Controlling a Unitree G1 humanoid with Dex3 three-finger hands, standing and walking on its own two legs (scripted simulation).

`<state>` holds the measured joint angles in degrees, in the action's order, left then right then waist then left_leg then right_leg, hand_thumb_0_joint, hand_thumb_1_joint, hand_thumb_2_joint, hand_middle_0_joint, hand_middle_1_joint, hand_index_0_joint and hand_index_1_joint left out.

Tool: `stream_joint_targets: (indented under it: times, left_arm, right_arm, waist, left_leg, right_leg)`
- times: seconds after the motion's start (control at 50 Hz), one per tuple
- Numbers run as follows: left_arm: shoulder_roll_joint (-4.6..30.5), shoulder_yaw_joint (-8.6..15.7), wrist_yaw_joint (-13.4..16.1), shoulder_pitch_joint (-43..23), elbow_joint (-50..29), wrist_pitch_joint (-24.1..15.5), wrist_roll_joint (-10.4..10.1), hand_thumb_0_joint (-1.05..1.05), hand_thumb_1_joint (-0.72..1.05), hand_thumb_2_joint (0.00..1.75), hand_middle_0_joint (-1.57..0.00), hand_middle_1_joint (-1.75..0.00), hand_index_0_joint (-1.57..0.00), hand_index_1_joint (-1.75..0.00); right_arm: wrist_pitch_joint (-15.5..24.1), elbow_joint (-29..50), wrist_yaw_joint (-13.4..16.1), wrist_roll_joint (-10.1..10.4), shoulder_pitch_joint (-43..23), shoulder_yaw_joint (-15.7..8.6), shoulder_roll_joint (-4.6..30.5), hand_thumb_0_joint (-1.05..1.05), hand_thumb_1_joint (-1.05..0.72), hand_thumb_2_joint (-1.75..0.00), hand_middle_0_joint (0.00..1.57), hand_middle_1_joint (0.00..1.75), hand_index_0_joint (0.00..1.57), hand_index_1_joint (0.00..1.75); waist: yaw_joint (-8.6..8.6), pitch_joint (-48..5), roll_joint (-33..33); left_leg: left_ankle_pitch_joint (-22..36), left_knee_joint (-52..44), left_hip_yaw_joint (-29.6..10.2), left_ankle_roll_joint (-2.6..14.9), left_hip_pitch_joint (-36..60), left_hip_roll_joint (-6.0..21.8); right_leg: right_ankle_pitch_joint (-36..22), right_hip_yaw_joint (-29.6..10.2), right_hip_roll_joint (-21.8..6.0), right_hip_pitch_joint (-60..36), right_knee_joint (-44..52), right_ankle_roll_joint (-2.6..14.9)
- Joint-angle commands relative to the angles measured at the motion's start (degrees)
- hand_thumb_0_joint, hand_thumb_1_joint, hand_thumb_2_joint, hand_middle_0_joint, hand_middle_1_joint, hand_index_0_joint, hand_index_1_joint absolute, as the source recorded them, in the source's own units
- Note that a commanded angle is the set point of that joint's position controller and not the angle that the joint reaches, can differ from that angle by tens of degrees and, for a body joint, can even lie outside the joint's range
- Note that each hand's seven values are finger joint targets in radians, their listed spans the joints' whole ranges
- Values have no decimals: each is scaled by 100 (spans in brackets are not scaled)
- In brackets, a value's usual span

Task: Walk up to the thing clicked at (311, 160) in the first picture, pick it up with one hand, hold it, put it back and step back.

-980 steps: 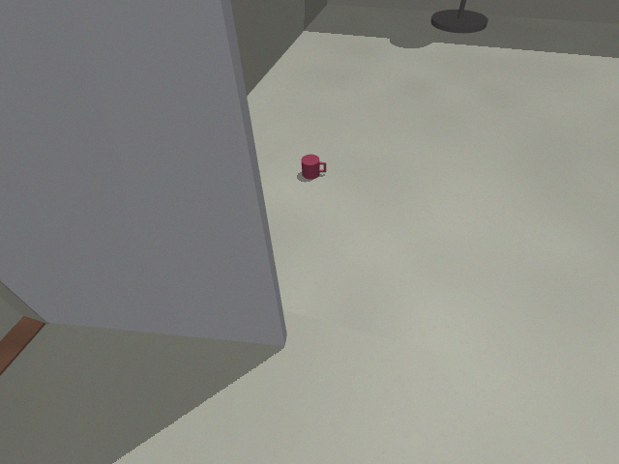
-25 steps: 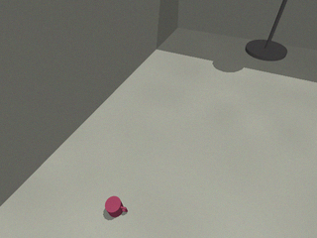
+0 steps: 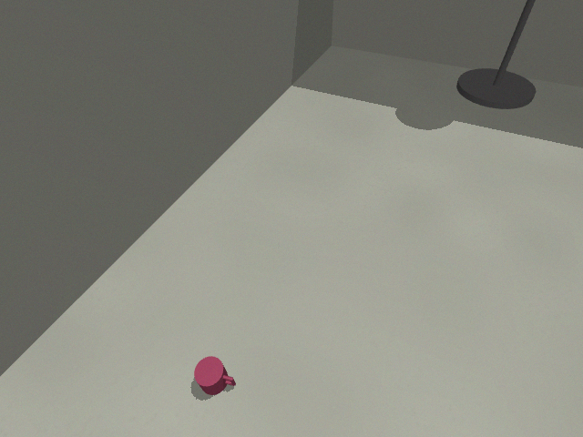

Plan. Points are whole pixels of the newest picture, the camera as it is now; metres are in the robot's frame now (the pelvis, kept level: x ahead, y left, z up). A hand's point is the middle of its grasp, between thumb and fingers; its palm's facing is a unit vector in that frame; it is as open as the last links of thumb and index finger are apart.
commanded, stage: stand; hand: left
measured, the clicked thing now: (216, 377) +0.45 +0.31 -0.74
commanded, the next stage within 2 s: none
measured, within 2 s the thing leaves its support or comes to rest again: neither
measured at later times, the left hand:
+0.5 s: hand out of the picture +0.07 +0.25 -0.15, palm faces -0.02 -0.94 -0.35, open 7.3 cm
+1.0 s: hand out of the picture +0.08 +0.24 -0.15, palm faces -0.03 -0.94 -0.35, open 7.3 cm
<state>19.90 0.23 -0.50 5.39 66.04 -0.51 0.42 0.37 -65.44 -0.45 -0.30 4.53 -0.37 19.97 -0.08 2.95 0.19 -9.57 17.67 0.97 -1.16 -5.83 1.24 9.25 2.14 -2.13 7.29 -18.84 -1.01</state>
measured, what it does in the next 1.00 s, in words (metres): stands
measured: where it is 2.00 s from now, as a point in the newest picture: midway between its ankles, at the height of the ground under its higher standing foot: outside the picture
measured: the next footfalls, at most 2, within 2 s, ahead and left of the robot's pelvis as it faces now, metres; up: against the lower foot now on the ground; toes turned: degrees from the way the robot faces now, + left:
none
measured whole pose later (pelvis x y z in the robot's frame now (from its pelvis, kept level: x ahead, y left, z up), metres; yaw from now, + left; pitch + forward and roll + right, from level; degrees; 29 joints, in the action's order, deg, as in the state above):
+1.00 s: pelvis +0.01 -0.01 +0.00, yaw +0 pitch -2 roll +0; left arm 20.2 0.0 -0.6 6.5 65.0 -0.5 0.5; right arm 0.2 -65.1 -0.4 -0.4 6.5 0.1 20.3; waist -0.1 2.7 0.4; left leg -10.1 17.8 0.8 -2.1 -5.6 2.3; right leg 9.8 2.4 -1.0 7.1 -18.9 -0.1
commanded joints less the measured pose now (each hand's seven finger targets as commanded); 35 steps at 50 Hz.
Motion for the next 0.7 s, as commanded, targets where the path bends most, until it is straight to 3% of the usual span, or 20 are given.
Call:
stream_joint_targets:
  times: [0.0, 0.12, 0.3, 0.52, 0.68]
  left_arm:
    - [1256, 206, 91, -264, -384, -124, 4, 0, 90, 90, -20, -30, -20, -30]
    - [1250, 197, 87, -198, -377, -133, 2, 0, 90, 90, -20, -30, -20, -30]
    - [1277, 196, 90, -188, -437, -151, 2, 0, 90, 90, -20, -30, -20, -30]
    - [1256, 210, 76, -206, -446, -103, 0, 0, 90, 90, -20, -30, -20, -30]
    - [1265, 209, 70, -171, -447, -111, -6, 0, 90, 90, -20, -30, -20, -30]
  right_arm:
    - [124, 310, 68, -9, -212, -202, 1161, 0, -90, -90, 20, 30, 20, 30]
    - [108, 310, 53, -18, -218, -200, 1185, 0, -90, -90, 20, 30, 20, 30]
    - [110, 322, 53, -23, -132, -194, 1162, 0, -90, -90, 20, 30, 20, 30]
    - [106, 298, 68, -31, -59, -174, 1203, 0, -90, -90, 20, 30, 20, 30]
    - [124, 326, 65, -35, -23, -165, 1195, 0, -90, -90, 20, 30, 20, 30]
  waist:
    - [-38, -511, -47]
    - [-8, -386, -64]
    - [-28, -475, -79]
    - [-1, -255, -44]
    - [7, -330, -66]
  left_leg:
    - [787, -288, -510, 145, 90, 678]
    - [468, -279, -514, 155, 26, 664]
    - [641, -227, -501, 150, 75, 675]
    - [199, -322, -496, 135, -131, 650]
    - [408, -321, -501, 141, -80, 664]
  right_leg:
    - [-613, -515, -572, -112, 276, 165]
    - [-268, -568, -577, -23, 407, 158]
    - [-595, -573, -593, -115, 375, 181]
    - [-84, -601, -548, -19, 416, 189]
    - [-258, -583, -553, -63, 349, 201]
